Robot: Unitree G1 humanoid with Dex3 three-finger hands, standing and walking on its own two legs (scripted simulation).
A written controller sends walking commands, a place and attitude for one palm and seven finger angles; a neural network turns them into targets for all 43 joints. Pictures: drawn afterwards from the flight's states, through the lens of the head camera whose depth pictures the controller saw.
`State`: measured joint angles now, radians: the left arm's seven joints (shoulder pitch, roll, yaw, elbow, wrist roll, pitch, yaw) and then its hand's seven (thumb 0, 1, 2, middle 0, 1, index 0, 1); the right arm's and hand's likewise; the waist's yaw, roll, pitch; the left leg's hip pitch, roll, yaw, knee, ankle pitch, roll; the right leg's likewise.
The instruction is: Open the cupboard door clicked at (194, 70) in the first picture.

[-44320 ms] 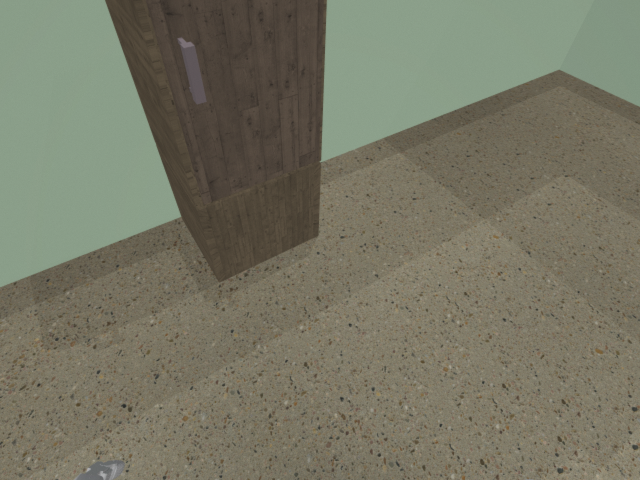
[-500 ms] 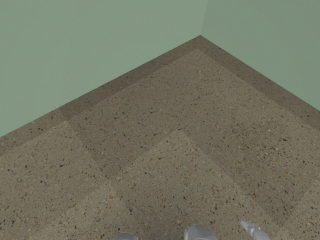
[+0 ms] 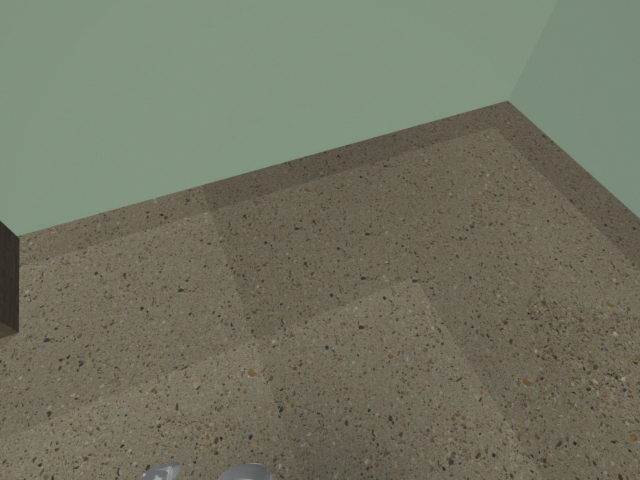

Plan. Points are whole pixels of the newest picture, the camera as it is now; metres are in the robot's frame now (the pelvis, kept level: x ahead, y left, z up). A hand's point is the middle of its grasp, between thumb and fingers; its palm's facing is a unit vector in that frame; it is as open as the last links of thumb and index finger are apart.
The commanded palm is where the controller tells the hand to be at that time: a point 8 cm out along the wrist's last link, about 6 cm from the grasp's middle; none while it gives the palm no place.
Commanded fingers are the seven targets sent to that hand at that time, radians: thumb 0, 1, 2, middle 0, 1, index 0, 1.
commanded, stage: turn to face it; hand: left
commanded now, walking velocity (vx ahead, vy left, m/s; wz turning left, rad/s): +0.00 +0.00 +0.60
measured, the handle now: out of the picture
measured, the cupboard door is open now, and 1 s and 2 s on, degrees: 40 40 40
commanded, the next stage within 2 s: take the last steps up to it in 1.82 s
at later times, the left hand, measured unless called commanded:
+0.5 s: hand out of the picture +0.05 +0.18 -0.14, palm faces +0.28 -0.91 -0.30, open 7.4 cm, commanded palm none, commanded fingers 0.00 0.90 0.90 -0.20 -0.30 -0.20 -0.30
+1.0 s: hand out of the picture -0.04 +0.20 -0.16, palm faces +0.59 -0.76 -0.27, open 7.4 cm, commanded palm none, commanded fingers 0.00 0.90 0.90 -0.20 -0.30 -0.20 -0.30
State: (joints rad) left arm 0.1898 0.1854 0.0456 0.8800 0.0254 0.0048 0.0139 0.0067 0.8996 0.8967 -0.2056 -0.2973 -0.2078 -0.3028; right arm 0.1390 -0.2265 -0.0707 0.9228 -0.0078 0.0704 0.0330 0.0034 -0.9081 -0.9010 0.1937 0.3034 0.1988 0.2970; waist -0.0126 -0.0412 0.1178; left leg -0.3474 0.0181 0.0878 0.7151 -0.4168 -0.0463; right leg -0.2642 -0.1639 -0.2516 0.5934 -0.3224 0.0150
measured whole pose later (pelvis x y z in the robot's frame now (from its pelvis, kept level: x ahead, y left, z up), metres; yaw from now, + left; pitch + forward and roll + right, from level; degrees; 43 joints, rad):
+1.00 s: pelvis +0.01 -0.03 +0.00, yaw +34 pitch +1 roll +0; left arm 0.17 0.26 0.09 0.90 0.02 0.06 0.01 0.01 0.91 0.90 -0.20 -0.30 -0.20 -0.30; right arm 0.12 -0.22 -0.06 0.90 -0.02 0.03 0.01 0.00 -0.90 -0.90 0.20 0.30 0.20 0.30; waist 0.01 -0.02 0.10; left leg -0.30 -0.02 -0.01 0.53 -0.25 0.03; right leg -0.49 -0.09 -0.02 1.02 -0.43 0.08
